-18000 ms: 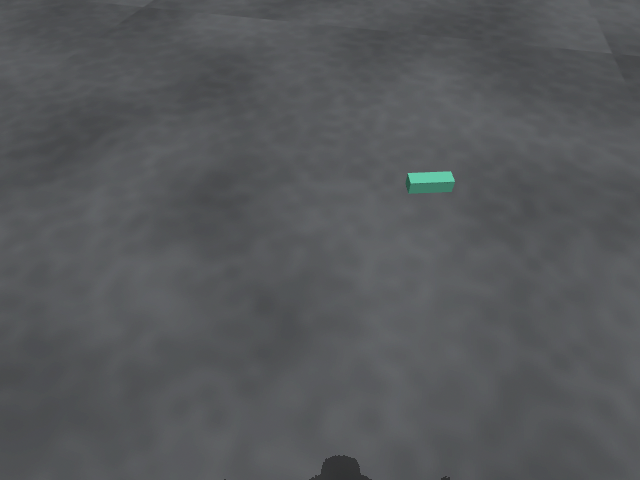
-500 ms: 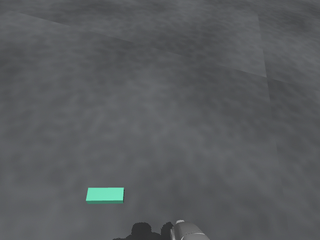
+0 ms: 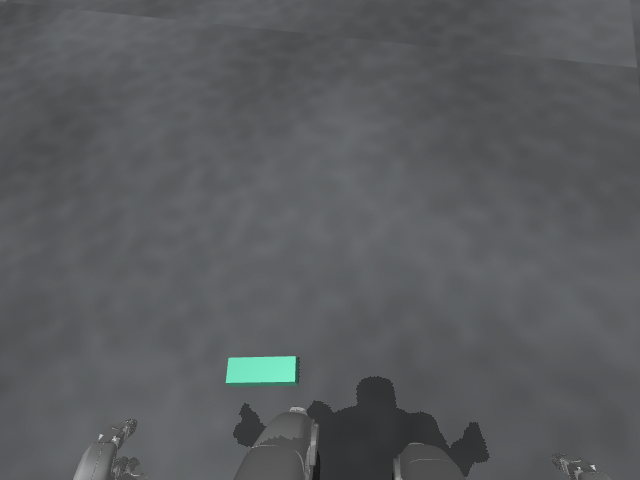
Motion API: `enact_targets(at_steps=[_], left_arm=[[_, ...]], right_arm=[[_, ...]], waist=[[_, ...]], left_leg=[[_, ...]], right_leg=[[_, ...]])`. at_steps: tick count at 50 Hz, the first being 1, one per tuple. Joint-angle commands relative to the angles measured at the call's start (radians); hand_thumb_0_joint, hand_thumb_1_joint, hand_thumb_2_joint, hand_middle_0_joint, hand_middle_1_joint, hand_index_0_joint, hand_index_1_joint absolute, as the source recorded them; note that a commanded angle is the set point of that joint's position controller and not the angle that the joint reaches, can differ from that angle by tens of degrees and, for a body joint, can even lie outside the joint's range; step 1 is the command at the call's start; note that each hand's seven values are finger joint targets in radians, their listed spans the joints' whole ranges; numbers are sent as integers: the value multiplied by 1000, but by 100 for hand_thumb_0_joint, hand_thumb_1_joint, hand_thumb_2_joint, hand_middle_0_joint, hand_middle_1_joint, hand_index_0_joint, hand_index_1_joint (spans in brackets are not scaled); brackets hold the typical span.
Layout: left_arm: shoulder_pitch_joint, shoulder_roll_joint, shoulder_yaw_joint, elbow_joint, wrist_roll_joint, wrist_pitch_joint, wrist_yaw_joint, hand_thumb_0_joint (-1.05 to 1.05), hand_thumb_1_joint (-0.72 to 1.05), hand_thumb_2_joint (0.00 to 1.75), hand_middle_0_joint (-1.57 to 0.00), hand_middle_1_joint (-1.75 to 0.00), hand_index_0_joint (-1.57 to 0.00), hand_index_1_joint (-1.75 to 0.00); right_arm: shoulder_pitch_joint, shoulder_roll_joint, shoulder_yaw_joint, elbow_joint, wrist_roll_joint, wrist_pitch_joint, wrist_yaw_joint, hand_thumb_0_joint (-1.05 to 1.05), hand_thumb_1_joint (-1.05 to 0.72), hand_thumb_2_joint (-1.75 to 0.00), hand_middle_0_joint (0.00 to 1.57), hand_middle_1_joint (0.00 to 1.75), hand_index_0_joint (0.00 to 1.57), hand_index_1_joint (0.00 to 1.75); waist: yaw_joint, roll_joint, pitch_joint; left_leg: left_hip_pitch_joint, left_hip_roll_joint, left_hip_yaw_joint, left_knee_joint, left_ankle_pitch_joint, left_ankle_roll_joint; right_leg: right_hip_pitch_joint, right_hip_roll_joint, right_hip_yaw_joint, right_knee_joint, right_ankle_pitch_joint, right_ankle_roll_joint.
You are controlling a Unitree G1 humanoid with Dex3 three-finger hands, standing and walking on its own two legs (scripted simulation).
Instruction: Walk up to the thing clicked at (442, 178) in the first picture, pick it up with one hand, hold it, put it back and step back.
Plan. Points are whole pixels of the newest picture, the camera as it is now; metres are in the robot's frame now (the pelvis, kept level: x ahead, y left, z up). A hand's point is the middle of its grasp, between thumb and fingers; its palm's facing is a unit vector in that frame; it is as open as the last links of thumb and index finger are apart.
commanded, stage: walk up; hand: left
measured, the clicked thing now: (263, 371) +0.38 +0.26 -0.73
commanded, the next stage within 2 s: none
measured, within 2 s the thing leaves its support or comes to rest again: neither
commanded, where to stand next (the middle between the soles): +0.00 +0.04 m, yaw +1 degrees
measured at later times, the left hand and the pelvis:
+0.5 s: hand out of the picture +0.01 +0.30 -0.16, palm faces -0.06 -0.90 -0.43, open 7.4 cm; pelvis -0.09 +0.02 -0.02, yaw -3 degrees
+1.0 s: hand out of the picture -0.10 +0.33 -0.15, palm faces +0.02 -0.93 -0.37, open 7.4 cm; pelvis -0.10 +0.04 +0.00, yaw +2 degrees
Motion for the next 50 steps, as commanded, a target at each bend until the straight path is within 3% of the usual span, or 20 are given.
enact_targets(at_steps=[1,3,4,6,7,10,13,20,24,25,26,28,32,35,39,44,46,48,49,50], left_arm=[[62,286,85,-62,-14,0,29,0,90,90,-20,-30,-20,-30],[14,281,74,-72,-33,8,29,0,90,90,-20,-30,-20,-30],[26,249,63,-78,-41,12,24,0,90,90,-20,-30,-20,-30],[44,189,56,-92,-48,30,41,0,90,90,-20,-30,-20,-30],[28,209,56,-76,-43,33,54,0,90,90,-20,-30,-20,-30],[46,237,68,-42,-47,37,37,0,90,90,-20,-30,-20,-30],[75,216,63,-39,-40,42,33,0,90,90,-20,-30,-20,-30],[95,210,74,-26,-8,37,6,0,90,90,-20,-30,-20,-30],[214,201,86,38,11,24,-26,0,90,90,-20,-30,-20,-30],[245,212,94,55,19,12,-30,0,90,90,-20,-30,-20,-30],[232,259,105,46,34,0,-28,0,90,90,-20,-30,-20,-30],[61,403,126,-22,47,-10,-22,0,90,90,-20,-30,-20,-30],[36,256,103,10,36,-46,-22,0,90,90,-20,-30,-20,-30],[187,309,138,-2,43,-51,-56,0,90,90,-20,-30,-20,-30],[249,292,131,11,26,-48,-62,0,90,90,-20,-30,-20,-30],[193,293,111,-34,19,-41,-74,0,90,90,-20,-30,-20,-30],[113,286,97,-59,15,-30,-78,0,90,90,-20,-30,-20,-30],[166,183,61,-75,16,-11,-81,0,90,90,-20,-30,-20,-30],[191,131,44,-80,12,-1,-80,0,90,90,-20,-30,-20,-30],[229,219,64,-47,15,14,-71,0,90,90,-20,-30,-20,-30]], right_arm=[[48,-185,-68,-88,-23,-37,-5,0,-90,-90,20,30,20,30],[115,-179,-74,-63,-30,-48,1,0,-90,-90,20,30,20,30],[110,-221,-88,-72,-33,-56,0,0,-90,-90,20,30,20,30],[98,-310,-107,-105,-22,-54,4,0,-90,-90,20,30,20,30],[120,-320,-112,-89,-9,-50,0,0,-90,-90,20,30,20,30],[-14,-207,-81,-137,-15,-37,-20,0,-90,-90,20,30,20,30],[-13,-198,-72,-134,-11,-31,-22,0,-90,-90,20,30,20,30],[-39,-243,-72,-147,-11,-38,-20,0,-90,-90,20,30,20,30],[-105,-275,-74,-144,-14,-38,-12,0,-90,-90,20,30,20,30],[-94,-252,-67,-135,-15,-34,-11,0,-90,-90,20,30,20,30],[-82,-188,-49,-134,-8,-32,-11,0,-90,-90,20,30,20,30],[-153,-243,-67,-112,-17,-47,-21,0,-90,-90,20,30,20,30],[-15,-181,-45,-2,5,-68,10,0,-90,-90,20,30,20,30],[-8,-256,-60,-16,-4,-99,26,0,-90,-90,20,30,20,30],[-47,-217,-53,-23,-12,-124,36,0,-90,-90,20,30,20,30],[55,-198,-56,6,-6,-140,46,0,-90,-90,20,30,20,30],[205,-188,-68,48,-3,-152,33,0,-90,-90,20,30,20,30],[350,-268,-108,78,-18,-163,-1,0,-90,-90,20,30,20,30],[352,-325,-109,58,-40,-170,-14,0,-90,-90,20,30,20,30],[262,-365,-114,13,-27,-169,-21,0,-90,-90,20,30,20,30]], waist=[[32,-278,-291],[-30,-226,-308],[-40,-99,-328],[-48,142,-393],[-69,169,-382],[-21,61,-313],[-17,60,-303],[-16,78,-324],[38,62,-328],[45,6,-310],[44,-188,-242],[71,-239,-76],[6,-194,-101],[96,-285,-112],[109,-232,-42],[50,-234,-120],[-47,-194,-185],[-104,68,-251],[-80,166,-215],[-55,37,-181]], left_leg=[[27,42,52,-237,14,19],[181,24,93,-503,246,44],[308,87,5,-522,681,75],[506,373,-331,-402,1350,297],[432,415,-395,-444,1252,352],[381,274,-163,-423,997,249],[408,267,-148,-429,891,253],[322,354,-182,-438,666,291],[116,276,-150,-464,53,189],[24,227,-119,-408,-126,145],[-132,124,-56,-234,-236,76],[-22,21,-112,7,-152,9],[-35,-18,-67,-28,20,2],[-184,-14,21,-48,-44,-7],[-178,33,18,-177,-50,-8],[89,59,95,-362,7,20],[350,42,138,-535,201,36],[677,114,-58,-608,16,62],[639,339,-481,-709,-252,113],[463,449,-604,-781,-422,185]], right_leg=[[252,-249,168,24,902,-203],[178,-192,101,149,827,-142],[66,-107,60,275,597,-73],[-224,135,77,606,-390,-24],[-204,115,140,643,-391,-23],[-247,124,187,688,-272,-25],[-240,119,157,605,-202,-6],[-76,77,89,327,-194,-1],[149,71,18,-65,-67,-57],[203,65,77,-127,-101,-76],[175,-63,371,-312,-398,-123],[-276,-381,767,-509,-693,-268],[10,-137,329,-415,-263,-114],[246,-175,421,-456,-462,-183],[274,-206,366,-453,-254,-205],[151,-176,234,-406,-142,-201],[14,-139,140,-254,-77,-175],[-293,-5,21,154,-157,-95],[-466,90,61,375,-219,-54],[-428,43,156,433,-178,-56]])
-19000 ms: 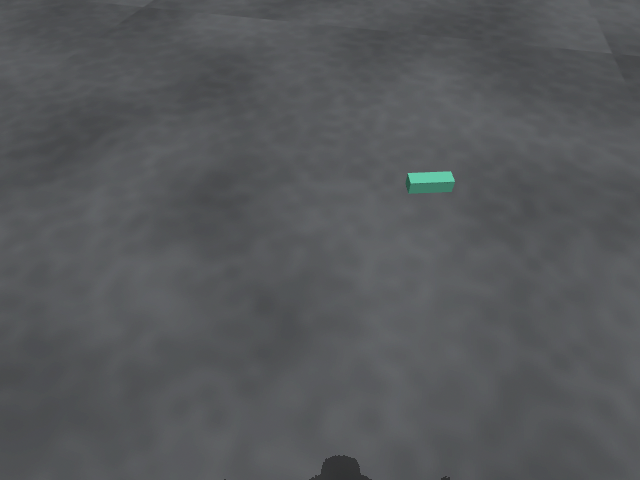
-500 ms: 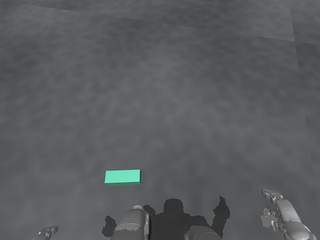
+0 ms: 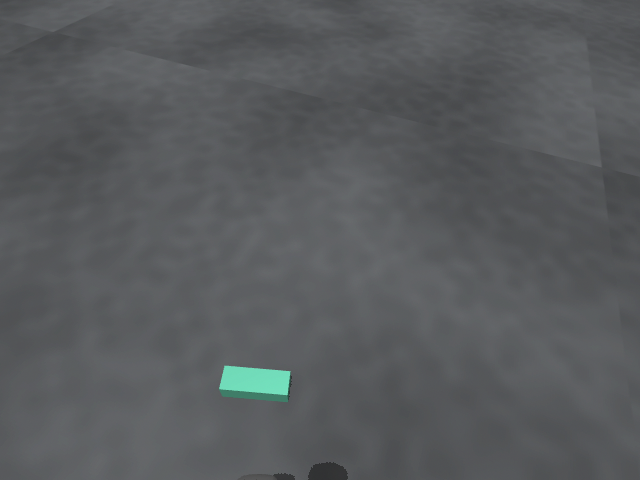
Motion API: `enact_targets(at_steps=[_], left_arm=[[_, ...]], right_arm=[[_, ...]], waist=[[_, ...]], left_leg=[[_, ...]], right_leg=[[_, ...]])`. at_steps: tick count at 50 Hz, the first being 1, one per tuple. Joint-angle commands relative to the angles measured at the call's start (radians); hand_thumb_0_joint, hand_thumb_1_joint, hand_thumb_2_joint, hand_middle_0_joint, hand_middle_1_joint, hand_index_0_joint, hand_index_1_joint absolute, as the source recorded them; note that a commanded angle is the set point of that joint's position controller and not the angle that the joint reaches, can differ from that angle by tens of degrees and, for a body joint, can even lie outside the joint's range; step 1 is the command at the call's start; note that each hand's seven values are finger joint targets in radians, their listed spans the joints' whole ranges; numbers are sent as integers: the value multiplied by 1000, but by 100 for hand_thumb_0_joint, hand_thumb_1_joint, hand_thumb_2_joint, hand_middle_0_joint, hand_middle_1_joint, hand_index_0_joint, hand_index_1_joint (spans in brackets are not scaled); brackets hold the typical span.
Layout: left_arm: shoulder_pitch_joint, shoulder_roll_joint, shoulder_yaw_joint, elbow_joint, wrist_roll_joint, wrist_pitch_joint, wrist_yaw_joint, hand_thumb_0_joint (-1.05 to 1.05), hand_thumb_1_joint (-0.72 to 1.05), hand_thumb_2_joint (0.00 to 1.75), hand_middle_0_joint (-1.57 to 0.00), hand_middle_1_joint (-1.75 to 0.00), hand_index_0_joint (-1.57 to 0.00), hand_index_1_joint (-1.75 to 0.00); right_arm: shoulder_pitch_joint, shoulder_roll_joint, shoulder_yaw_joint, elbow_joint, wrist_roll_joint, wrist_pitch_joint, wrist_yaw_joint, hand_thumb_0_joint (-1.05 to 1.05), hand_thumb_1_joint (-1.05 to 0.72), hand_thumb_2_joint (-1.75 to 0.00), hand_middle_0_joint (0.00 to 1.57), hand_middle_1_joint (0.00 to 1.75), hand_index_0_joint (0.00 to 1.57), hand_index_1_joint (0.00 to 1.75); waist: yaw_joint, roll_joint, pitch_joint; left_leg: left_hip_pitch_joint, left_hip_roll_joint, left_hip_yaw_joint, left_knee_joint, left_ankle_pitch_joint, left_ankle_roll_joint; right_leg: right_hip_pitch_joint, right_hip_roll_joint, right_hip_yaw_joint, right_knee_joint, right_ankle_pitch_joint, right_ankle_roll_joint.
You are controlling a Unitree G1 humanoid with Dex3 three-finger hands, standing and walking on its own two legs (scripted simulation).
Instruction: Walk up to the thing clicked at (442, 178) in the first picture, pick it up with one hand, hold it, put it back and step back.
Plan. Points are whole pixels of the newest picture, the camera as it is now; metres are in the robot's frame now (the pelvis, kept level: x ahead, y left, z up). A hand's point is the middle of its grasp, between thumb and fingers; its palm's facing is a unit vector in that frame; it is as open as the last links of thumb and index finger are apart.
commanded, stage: walk up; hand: left
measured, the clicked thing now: (256, 383) +0.48 +0.20 -0.73
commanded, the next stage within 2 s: stand in 1.98 s
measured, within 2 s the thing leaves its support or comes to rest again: neither
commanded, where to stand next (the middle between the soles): +0.10 +0.00 m, yaw -2 degrees
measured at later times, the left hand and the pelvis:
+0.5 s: hand out of the picture +0.09 +0.24 -0.14, palm faces -0.06 -0.89 -0.45, open 7.4 cm; pelvis +0.00 -0.03 -0.01, yaw -2 degrees
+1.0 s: hand out of the picture +0.09 +0.22 -0.15, palm faces -0.05 -0.92 -0.38, open 7.4 cm; pelvis +0.01 -0.05 +0.00, yaw +0 degrees
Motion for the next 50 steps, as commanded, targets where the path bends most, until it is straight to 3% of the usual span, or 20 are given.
enact_targets(at_steps=[1,8,15,19,20,21,22,26,30,33,34,35,36,37,40,43,45,47,48,50], left_arm=[[-21,206,39,-101,-14,0,17,0,90,90,-20,-30,-20,-30],[27,146,37,9,-40,18,16,0,90,90,-20,-30,-20,-30],[-94,149,19,0,-61,-10,71,0,90,90,-20,-30,-20,-30],[-66,178,28,32,-23,-47,86,0,90,90,-20,-30,-20,-30],[-94,230,44,14,-8,-53,86,0,90,90,-20,-30,-20,-30],[-160,238,38,-16,-11,-46,82,0,90,90,-20,-30,-20,-30],[-200,264,39,-33,-8,-44,83,0,90,90,-20,-30,-20,-30],[-248,178,22,-32,-5,-39,85,0,90,90,-20,-30,-20,-30],[-202,172,28,-26,16,-34,70,0,90,90,-20,-30,-20,-30],[-232,174,25,-25,-4,-15,49,0,90,90,-20,-30,-20,-30],[-212,116,10,-28,-13,-12,50,0,90,90,-20,-30,-20,-30],[-224,51,-11,-39,-24,-16,49,0,90,90,-20,-30,-20,-30],[-314,160,21,-27,-6,-25,60,0,90,90,-20,-30,-20,-30],[-318,192,28,-20,-5,-37,52,0,90,90,-20,-30,-20,-30],[-251,127,18,6,-18,-50,29,0,90,90,-20,-30,-20,-30],[-271,121,20,16,-17,-58,25,0,90,90,-20,-30,-20,-30],[-195,100,14,55,-18,-69,37,0,90,90,-20,-30,-20,-30],[-119,142,26,89,-15,-79,53,0,90,90,-20,-30,-20,-30],[-89,211,41,84,-6,-88,61,0,90,90,-20,-30,-20,-30],[-181,267,45,58,-8,-77,59,0,90,90,-20,-30,-20,-30]], right_arm=[[96,-351,-86,-68,12,-29,-50,0,-90,-90,20,30,20,30],[-94,-206,-20,-105,7,-37,-57,0,-90,-90,20,30,20,30],[-117,-205,-26,-122,7,68,-44,0,-90,-90,20,30,20,30],[-116,-157,-12,-115,48,97,-43,0,-90,-90,20,30,20,30],[-87,-105,9,-118,62,93,-43,0,-90,-90,20,30,20,30],[-84,-114,9,-103,57,102,-58,0,-90,-90,20,30,20,30],[-101,-154,-9,-84,44,103,-69,0,-90,-90,20,30,20,30],[-87,-157,-12,-22,48,97,-53,0,-90,-90,20,30,20,30],[-95,-156,0,15,19,62,-34,0,-90,-90,20,30,20,30],[1,-149,-5,77,-6,28,-35,0,-90,-90,20,30,20,30],[4,-182,-19,81,-22,18,-36,0,-90,-90,20,30,20,30],[-47,-264,-37,53,-34,15,-37,0,-90,-90,20,30,20,30],[-66,-335,-48,47,-15,17,-32,0,-90,-90,20,30,20,30],[-123,-317,-46,36,-10,14,-30,0,-90,-90,20,30,20,30],[-146,-212,-12,26,-15,-10,-29,0,-90,-90,20,30,20,30],[-84,-233,-23,38,-10,0,-19,0,-90,-90,20,30,20,30],[-125,-207,-13,21,1,23,-19,0,-90,-90,20,30,20,30],[-91,-123,16,11,15,38,-24,0,-90,-90,20,30,20,30],[-72,-87,29,-3,23,41,-24,0,-90,-90,20,30,20,30],[-29,-181,-4,38,8,62,-41,0,-90,-90,20,30,20,30]], waist=[[-84,175,12],[0,240,109],[-56,324,-53],[-12,34,-200],[-25,-154,-203],[-29,-154,-195],[-18,-196,-186],[-34,-159,-140],[9,-201,-180],[-54,-115,-141],[-54,49,-126],[-55,255,-63],[-94,204,41],[-63,184,120],[-38,219,92],[-69,271,-9],[-23,280,-64],[4,130,-124],[11,-39,-166],[-24,-24,-117]], left_leg=[[140,454,-723,-405,-661,233],[-217,253,-176,-308,36,155],[35,196,-90,-38,528,179],[-12,129,-66,288,192,76],[-180,48,-61,394,-88,31],[-175,1,-103,459,-414,20],[-111,30,-119,518,-454,15],[-141,-14,-116,515,-312,-4],[-146,9,-10,169,-350,-29],[98,-6,12,-176,-182,7],[213,80,-198,-245,-246,47],[255,294,-558,-339,-441,125],[44,411,-681,-388,-629,235],[-89,413,-628,-395,-622,256],[44,236,-298,-283,-153,156],[42,218,-242,-218,-39,144],[-23,185,-158,-95,55,116],[-124,109,-83,101,-15,60],[-266,10,-38,277,-199,11],[-206,57,-103,389,-407,20]], right_leg=[[-456,-1,149,388,-83,-14],[-167,4,122,283,122,40],[-178,39,-24,70,96,68],[66,1,52,-261,541,36],[138,-183,332,-272,684,-37],[54,-307,435,-283,661,-185],[-61,-358,515,-290,601,-253],[-81,-165,263,-261,341,-147],[44,-154,275,-321,-60,-160],[-131,-142,211,-208,-80,-112],[-296,-83,144,-48,-89,-48],[-530,60,16,128,-87,23],[-507,15,74,164,-109,21],[-415,-11,76,185,-75,13],[-360,-3,39,31,67,11],[-186,44,-29,-61,51,17],[-5,70,-53,-209,187,15],[190,8,58,-296,271,1],[257,-197,389,-379,226,-80],[60,-359,578,-470,-112,-213]])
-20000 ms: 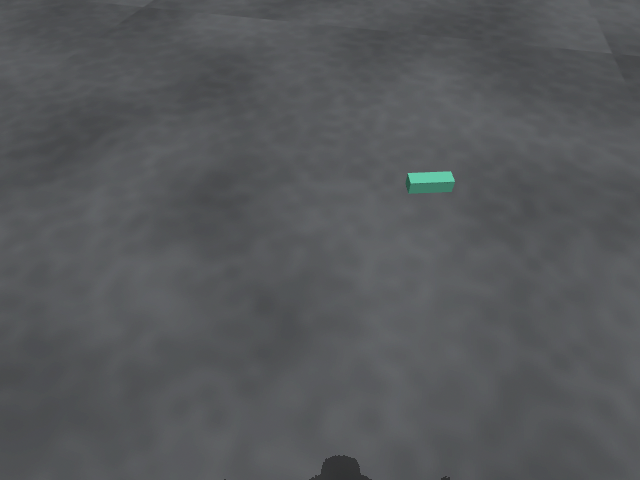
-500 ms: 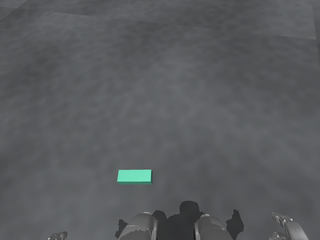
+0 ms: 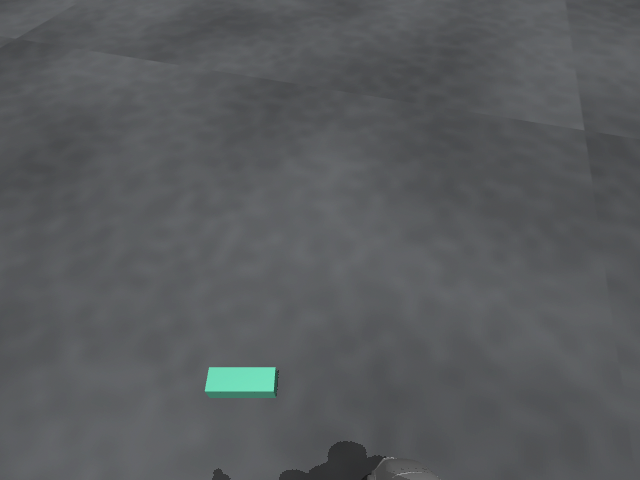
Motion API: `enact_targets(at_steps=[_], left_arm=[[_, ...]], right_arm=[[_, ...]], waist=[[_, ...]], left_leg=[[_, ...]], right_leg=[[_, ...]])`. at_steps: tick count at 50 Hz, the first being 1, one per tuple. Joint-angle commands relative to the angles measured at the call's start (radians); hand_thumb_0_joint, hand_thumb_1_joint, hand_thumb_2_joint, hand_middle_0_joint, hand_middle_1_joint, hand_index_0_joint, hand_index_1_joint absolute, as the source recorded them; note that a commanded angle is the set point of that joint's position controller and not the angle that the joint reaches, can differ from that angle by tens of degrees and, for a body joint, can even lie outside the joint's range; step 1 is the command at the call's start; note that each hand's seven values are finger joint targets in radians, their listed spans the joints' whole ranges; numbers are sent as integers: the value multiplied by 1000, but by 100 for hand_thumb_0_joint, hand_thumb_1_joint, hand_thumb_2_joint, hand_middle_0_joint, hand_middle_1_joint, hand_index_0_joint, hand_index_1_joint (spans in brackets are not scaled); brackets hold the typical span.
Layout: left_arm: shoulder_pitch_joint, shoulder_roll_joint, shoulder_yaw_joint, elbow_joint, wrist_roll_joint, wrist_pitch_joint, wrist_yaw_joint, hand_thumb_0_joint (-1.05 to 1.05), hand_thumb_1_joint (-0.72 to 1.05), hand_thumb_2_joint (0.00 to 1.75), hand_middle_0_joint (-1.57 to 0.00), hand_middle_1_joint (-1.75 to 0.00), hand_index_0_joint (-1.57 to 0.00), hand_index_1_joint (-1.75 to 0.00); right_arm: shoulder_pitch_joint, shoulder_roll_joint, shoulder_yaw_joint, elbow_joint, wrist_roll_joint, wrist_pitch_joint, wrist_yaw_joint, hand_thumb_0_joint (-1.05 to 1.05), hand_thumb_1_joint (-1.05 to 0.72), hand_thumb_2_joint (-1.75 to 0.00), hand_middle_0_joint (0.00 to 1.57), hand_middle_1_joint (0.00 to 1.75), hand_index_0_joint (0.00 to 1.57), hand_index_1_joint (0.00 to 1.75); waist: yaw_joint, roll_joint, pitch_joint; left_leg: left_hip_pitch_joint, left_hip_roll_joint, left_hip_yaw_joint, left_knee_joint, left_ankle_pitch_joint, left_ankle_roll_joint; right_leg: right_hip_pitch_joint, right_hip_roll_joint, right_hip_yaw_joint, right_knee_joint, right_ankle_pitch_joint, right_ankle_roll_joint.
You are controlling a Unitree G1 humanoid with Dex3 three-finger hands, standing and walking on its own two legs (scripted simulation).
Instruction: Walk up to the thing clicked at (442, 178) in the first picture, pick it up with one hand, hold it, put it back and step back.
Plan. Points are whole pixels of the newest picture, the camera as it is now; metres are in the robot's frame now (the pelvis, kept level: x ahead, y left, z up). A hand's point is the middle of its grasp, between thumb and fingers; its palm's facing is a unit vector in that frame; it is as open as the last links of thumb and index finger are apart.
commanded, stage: walk up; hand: left
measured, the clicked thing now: (242, 382) +0.47 +0.26 -0.72
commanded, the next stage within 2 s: stand in 0.98 s
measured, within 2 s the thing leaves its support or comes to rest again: neither
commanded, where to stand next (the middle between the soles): +0.09 +0.05 m, yaw -1 degrees
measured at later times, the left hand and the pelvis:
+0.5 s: hand out of the picture +0.07 +0.30 -0.15, palm faces +0.00 -0.93 -0.37, open 7.4 cm; pelvis -0.01 +0.02 +0.00, yaw +0 degrees
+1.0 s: hand out of the picture +0.10 +0.28 -0.13, palm faces -0.03 -0.95 -0.32, open 7.4 cm; pelvis +0.01 +0.03 +0.02, yaw -1 degrees
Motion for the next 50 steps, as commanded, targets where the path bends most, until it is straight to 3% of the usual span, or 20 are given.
enact_targets(at_steps=[1,3,8,11,12,13,14,15,16,18,20,22,23,24,25,27,33,40,47,50], left_arm=[[12,298,69,-79,1,-20,25,0,90,90,-20,-30,-20,-30],[-18,259,49,-84,0,-25,25,0,90,90,-20,-30,-20,-30],[-82,256,39,-79,-10,-10,31,0,90,90,-20,-30,-20,-30],[-132,231,27,-83,-29,17,29,0,90,90,-20,-30,-20,-30],[-123,213,21,-85,-32,24,29,0,90,90,-20,-30,-20,-30],[-110,190,17,-82,-39,30,29,0,90,90,-20,-30,-20,-30],[-82,176,14,-73,-45,36,29,0,90,90,-20,-30,-20,-30],[-79,200,24,-45,-42,44,32,0,90,90,-20,-30,-20,-30],[-52,205,30,-19,-36,49,32,0,90,90,-20,-30,-20,-30],[-32,202,30,-5,-31,45,25,0,90,90,-20,-30,-20,-30],[-18,197,26,5,-29,43,23,0,90,90,-20,-30,-20,-30],[-38,202,25,10,-23,36,24,0,90,90,-20,-30,-20,-30],[-72,215,20,4,-17,30,22,0,90,90,-20,-30,-20,-30],[-112,225,17,0,-16,29,17,0,90,90,-20,-30,-20,-30],[-130,220,13,1,-18,33,14,0,90,90,-20,-30,-20,-30],[-130,208,5,20,-21,33,11,0,90,90,-20,-30,-20,-30],[-134,206,3,58,-22,15,9,0,90,90,-20,-30,-20,-30],[-138,185,-1,89,-30,18,9,0,90,90,-20,-30,-20,-30],[-136,174,-4,111,-32,20,10,0,90,90,-20,-30,-20,-30],[-143,178,-7,117,-20,12,14,0,90,90,-20,-30,-20,-30]], right_arm=[[3,-193,-44,-59,-2,-13,-22,0,-90,-90,20,30,20,30],[4,-167,-34,-41,1,-22,-13,0,-90,-90,20,30,20,30],[35,-145,-34,-1,-1,-1,-9,0,-90,-90,20,30,20,30],[24,-159,-43,24,-6,-6,-15,0,-90,-90,20,30,20,30],[10,-175,-46,18,-9,-11,-20,0,-90,-90,20,30,20,30],[-28,-212,-49,7,-13,-15,-23,0,-90,-90,20,30,20,30],[-103,-253,-54,-19,-7,-21,-23,0,-90,-90,20,30,20,30],[-150,-277,-54,-19,1,-23,-21,0,-90,-90,20,30,20,30],[-190,-268,-52,-22,-1,-22,-20,0,-90,-90,20,30,20,30],[-206,-235,-42,-28,0,-22,-24,0,-90,-90,20,30,20,30],[-221,-219,-37,-29,6,-22,-25,0,-90,-90,20,30,20,30],[-216,-189,-25,-25,8,-24,-22,0,-90,-90,20,30,20,30],[-202,-165,-17,-20,8,-23,-20,0,-90,-90,20,30,20,30],[-202,-163,-18,-11,7,-19,-19,0,-90,-90,20,30,20,30],[-207,-163,-17,1,2,-19,-17,0,-90,-90,20,30,20,30],[-239,-178,-20,11,1,-21,-12,0,-90,-90,20,30,20,30],[-236,-153,-3,48,7,-36,-8,0,-90,-90,20,30,20,30],[-257,-161,0,84,7,-43,-9,0,-90,-90,20,30,20,30],[-269,-157,3,105,10,-46,-12,0,-90,-90,20,30,20,30],[-271,-139,7,106,2,-44,-12,0,-90,-90,20,30,20,30]], waist=[[41,-78,-102],[31,-107,-94],[7,-198,-106],[-17,-178,-101],[-20,-149,-101],[1,-61,-90],[32,38,-89],[38,97,-95],[56,106,-88],[68,83,-104],[72,111,-138],[56,78,-176],[34,32,-185],[21,3,-155],[19,-4,-129],[26,17,-92],[22,-58,-122],[31,-22,-127],[36,-14,-176],[31,-6,-183]], left_leg=[[-255,-9,-42,202,-152,39],[-215,11,-27,131,-88,38],[-57,-8,48,-23,45,20],[63,-31,77,-153,223,19],[54,-7,38,-211,273,24],[6,72,-80,-285,296,47],[-77,178,-222,-382,228,108],[-172,244,-270,-406,199,174],[-231,254,-269,-402,181,195],[-165,186,-149,-333,304,153],[-103,149,-102,-272,330,110],[-103,116,-80,-246,241,77],[-103,87,-69,-266,135,59],[-67,59,-47,-294,16,46],[-23,60,-51,-316,-33,41],[-25,71,-67,-330,-49,46],[17,65,-31,-352,113,35],[39,84,-32,-426,169,25],[87,95,-13,-451,295,19],[64,101,-33,-480,289,12]], right_leg=[[179,-388,553,-353,-320,-220],[144,-305,385,-321,-207,-172],[7,-252,246,-250,9,-131],[-100,-222,195,-156,49,-91],[-103,-207,186,-120,71,-69],[-95,-156,156,-66,42,-39],[-55,-69,99,18,-108,-6],[57,-21,46,119,-230,-3],[118,-29,58,169,-249,-5],[97,-31,62,93,-148,-14],[103,-49,62,20,8,-18],[158,-93,132,-73,58,-30],[139,-124,201,-118,-7,-42],[63,-141,226,-151,-97,-46],[-10,-138,236,-180,-206,-39],[-33,-116,217,-214,-273,-24],[43,-134,225,-259,-102,-22],[104,-127,195,-276,-21,-7],[174,-131,174,-271,140,5],[228,-128,156,-283,107,14]])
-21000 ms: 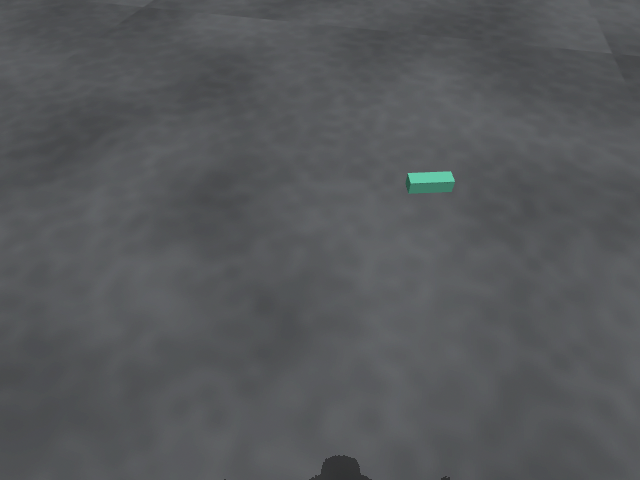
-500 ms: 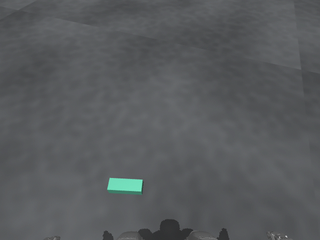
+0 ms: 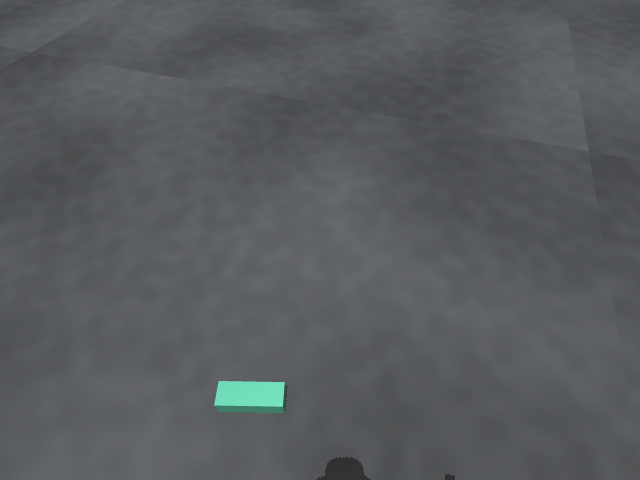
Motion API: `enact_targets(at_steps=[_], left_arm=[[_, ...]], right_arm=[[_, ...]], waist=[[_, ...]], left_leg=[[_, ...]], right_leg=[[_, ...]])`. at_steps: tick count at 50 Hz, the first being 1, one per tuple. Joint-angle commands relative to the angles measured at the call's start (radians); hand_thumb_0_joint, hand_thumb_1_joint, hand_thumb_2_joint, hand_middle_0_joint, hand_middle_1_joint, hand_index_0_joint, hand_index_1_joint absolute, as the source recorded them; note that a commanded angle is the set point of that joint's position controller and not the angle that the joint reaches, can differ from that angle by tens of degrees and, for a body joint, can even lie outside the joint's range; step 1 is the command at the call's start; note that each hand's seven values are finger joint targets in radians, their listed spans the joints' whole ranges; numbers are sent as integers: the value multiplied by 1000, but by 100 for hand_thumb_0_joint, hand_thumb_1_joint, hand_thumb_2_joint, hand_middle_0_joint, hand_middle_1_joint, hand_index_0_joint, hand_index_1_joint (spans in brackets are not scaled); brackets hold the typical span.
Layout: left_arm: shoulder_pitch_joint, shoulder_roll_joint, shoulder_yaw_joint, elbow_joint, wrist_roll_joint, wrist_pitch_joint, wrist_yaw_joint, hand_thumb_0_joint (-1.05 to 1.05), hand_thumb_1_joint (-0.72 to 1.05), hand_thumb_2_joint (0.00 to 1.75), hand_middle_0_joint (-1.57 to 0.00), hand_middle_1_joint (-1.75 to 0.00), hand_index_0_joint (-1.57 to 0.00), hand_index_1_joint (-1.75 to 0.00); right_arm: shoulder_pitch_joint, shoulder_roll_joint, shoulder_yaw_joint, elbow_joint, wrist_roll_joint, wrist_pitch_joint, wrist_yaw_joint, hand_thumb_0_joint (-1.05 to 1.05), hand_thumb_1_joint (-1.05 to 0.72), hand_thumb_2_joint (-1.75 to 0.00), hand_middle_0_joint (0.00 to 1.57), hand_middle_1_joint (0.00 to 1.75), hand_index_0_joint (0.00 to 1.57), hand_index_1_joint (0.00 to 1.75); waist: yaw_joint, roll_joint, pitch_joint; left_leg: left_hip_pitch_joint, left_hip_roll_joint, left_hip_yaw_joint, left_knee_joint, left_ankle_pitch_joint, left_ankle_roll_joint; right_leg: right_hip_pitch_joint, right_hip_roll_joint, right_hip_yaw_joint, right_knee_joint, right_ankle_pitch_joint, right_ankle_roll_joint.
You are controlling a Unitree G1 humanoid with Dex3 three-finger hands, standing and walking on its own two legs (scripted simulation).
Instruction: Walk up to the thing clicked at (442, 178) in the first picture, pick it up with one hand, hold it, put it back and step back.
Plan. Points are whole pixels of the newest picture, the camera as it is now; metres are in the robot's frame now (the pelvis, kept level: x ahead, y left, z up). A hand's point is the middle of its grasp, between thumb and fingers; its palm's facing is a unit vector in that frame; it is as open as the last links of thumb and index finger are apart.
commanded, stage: stand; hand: left
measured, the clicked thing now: (251, 397) +0.45 +0.24 -0.75
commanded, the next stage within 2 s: none
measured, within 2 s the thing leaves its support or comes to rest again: neither
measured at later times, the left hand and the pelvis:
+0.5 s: hand out of the picture +0.09 +0.25 -0.15, palm faces -0.01 -0.94 -0.34, open 7.4 cm; pelvis +0.02 -0.01 +0.00, yaw +1 degrees
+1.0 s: hand out of the picture +0.10 +0.25 -0.15, palm faces +0.00 -0.94 -0.34, open 7.4 cm; pelvis +0.03 -0.01 +0.00, yaw +1 degrees
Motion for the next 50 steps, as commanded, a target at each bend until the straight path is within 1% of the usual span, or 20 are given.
enact_targets(at_steps=[1,4,6,7,10,13,17,19,21,22,23,24,26,33,36,39,43,47,48,50], left_arm=[[-38,209,37,-49,4,-25,18,0,90,90,-20,-30,-20,-30],[-33,210,33,-44,6,-29,20,0,90,90,-20,-30,-20,-30],[-54,220,37,-50,5,-28,22,0,90,90,-20,-30,-20,-30],[-51,215,35,-50,3,-26,21,0,90,90,-20,-30,-20,-30],[-37,207,34,-48,3,-26,21,0,90,90,-20,-30,-20,-30],[-46,213,36,-49,4,-28,21,0,90,90,-20,-30,-20,-30],[-50,218,36,-55,4,-32,23,0,90,90,-20,-30,-20,-30],[-51,217,36,-54,4,-31,24,0,90,90,-20,-30,-20,-30],[-43,214,34,-53,3,-28,24,0,90,90,-20,-30,-20,-30],[-50,217,36,-54,4,-29,24,0,90,90,-20,-30,-20,-30],[-44,213,34,-55,2,-29,25,0,90,90,-20,-30,-20,-30],[-47,209,33,-54,4,-31,25,0,90,90,-20,-30,-20,-30],[-39,212,34,-53,3,-31,26,0,90,90,-20,-30,-20,-30],[-33,214,34,-48,5,-26,28,0,90,90,-20,-30,-20,-30],[-37,214,34,-51,4,-28,28,0,90,90,-20,-30,-20,-30],[-33,214,34,-51,4,-26,29,0,90,90,-20,-30,-20,-30],[-33,215,35,-49,6,-24,30,0,90,90,-20,-30,-20,-30],[-29,212,34,-51,5,-25,28,0,90,90,-20,-30,-20,-30],[-28,213,34,-52,6,-24,28,0,90,90,-20,-30,-20,-30],[-37,218,36,-54,4,-25,29,0,90,90,-20,-30,-20,-30]], right_arm=[[-62,-208,-33,-57,-7,-26,-19,0,-90,-90,20,30,20,30],[-61,-213,-38,-52,-3,-23,-19,0,-90,-90,20,30,20,30],[-42,-210,-35,-48,-7,-20,-19,0,-90,-90,20,30,20,30],[-46,-211,-35,-47,-7,-20,-18,0,-90,-90,20,30,20,30],[-59,-213,-36,-51,-8,-23,-17,0,-90,-90,20,30,20,30],[-51,-209,-36,-51,-6,-21,-17,0,-90,-90,20,30,20,30],[-47,-201,-35,-52,-6,-24,-16,0,-90,-90,20,30,20,30],[-44,-205,-34,-49,-6,-21,-18,0,-90,-90,20,30,20,30],[-49,-203,-34,-48,-5,-19,-17,0,-90,-90,20,30,20,30],[-47,-208,-35,-50,-8,-19,-18,0,-90,-90,20,30,20,30],[-53,-208,-36,-49,-6,-19,-18,0,-90,-90,20,30,20,30],[-50,-208,-35,-49,-6,-17,-18,0,-90,-90,20,30,20,30],[-45,-205,-34,-46,-4,-18,-18,0,-90,-90,20,30,20,30],[-47,-204,-33,-47,-5,-13,-21,0,-90,-90,20,30,20,30],[-44,-206,-32,-45,-5,-14,-21,0,-90,-90,20,30,20,30],[-45,-205,-33,-45,-6,-15,-23,0,-90,-90,20,30,20,30],[-43,-201,-32,-48,-6,-11,-21,0,-90,-90,20,30,20,30],[-44,-207,-32,-48,-5,-15,-21,0,-90,-90,20,30,20,30],[-43,-206,-33,-49,-5,-14,-21,0,-90,-90,20,30,20,30],[-38,-205,-31,-48,-6,-14,-21,0,-90,-90,20,30,20,30]], waist=[[3,14,-123],[-5,3,-114],[-13,0,-91],[-8,14,-75],[0,21,-84],[-8,11,-80],[-14,-3,-126],[-14,8,-114],[-12,13,-100],[-14,6,-117],[-9,10,-116],[-14,11,-115],[-13,7,-136],[-13,10,-110],[-12,13,-118],[-11,16,-115],[-10,4,-95],[-6,16,-100],[-9,18,-103],[-10,10,-102]], left_leg=[[3,118,-128,-117,31,34],[54,110,-117,-101,41,29],[10,109,-116,-119,-3,29],[-2,109,-121,-133,-28,24],[7,114,-122,-131,2,24],[20,110,-117,-128,5,22],[61,114,-112,-112,98,22],[49,113,-109,-118,76,22],[57,111,-111,-122,46,20],[51,115,-110,-119,74,23],[69,114,-111,-116,81,21],[61,114,-107,-107,87,24],[88,119,-106,-104,144,23],[68,112,-105,-118,84,22],[84,118,-106,-109,143,21],[72,116,-104,-113,135,20],[55,113,-108,-126,84,22],[66,116,-107,-122,104,23],[72,112,-105,-126,89,20],[61,113,-104,-121,105,25]], right_leg=[[86,-103,83,-78,81,-33],[43,-109,87,-104,73,-30],[60,-111,86,-114,49,-31],[52,-107,84,-110,26,-28],[66,-108,76,-108,54,-28],[56,-109,78,-117,46,-28],[83,-114,73,-110,124,-29],[85,-115,74,-117,114,-26],[58,-111,74,-127,70,-27],[85,-115,72,-118,102,-29],[66,-114,73,-122,99,-27],[79,-117,72,-123,123,-26],[89,-118,69,-110,170,-28],[80,-114,62,-128,116,-26],[87,-118,66,-123,161,-28],[99,-118,62,-123,160,-29],[92,-112,57,-131,107,-28],[96,-115,63,-132,125,-32],[83,-112,58,-133,106,-32],[105,-119,66,-134,136,-33]])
